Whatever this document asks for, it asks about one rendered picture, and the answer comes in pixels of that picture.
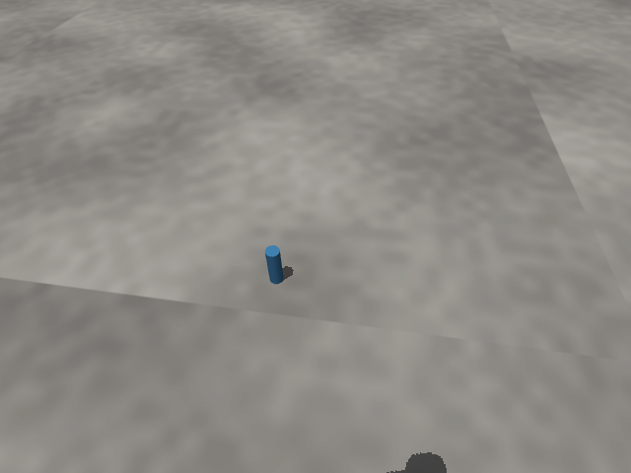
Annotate can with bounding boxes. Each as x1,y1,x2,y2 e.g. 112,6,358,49
265,245,283,284

